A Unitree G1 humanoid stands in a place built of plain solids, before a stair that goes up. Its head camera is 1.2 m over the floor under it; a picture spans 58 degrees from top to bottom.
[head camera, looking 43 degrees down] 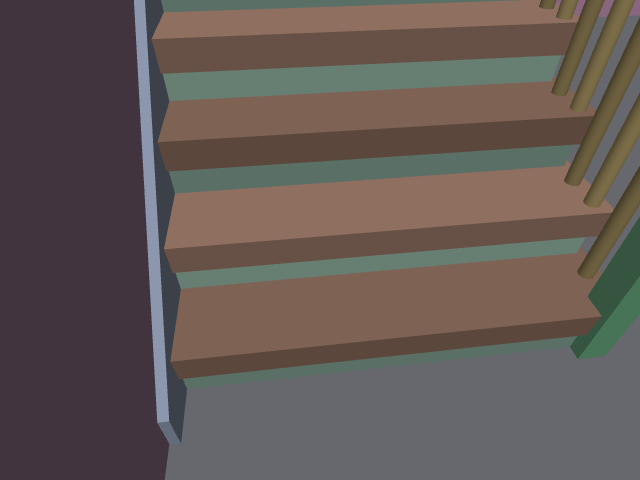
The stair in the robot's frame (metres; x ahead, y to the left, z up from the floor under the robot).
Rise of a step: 0.20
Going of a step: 0.22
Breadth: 1.30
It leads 7 degrees to the left of straight ahead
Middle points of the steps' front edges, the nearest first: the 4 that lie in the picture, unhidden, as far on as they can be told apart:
0.68 -0.21 0.20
0.91 -0.23 0.39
1.13 -0.20 0.59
1.35 -0.18 0.78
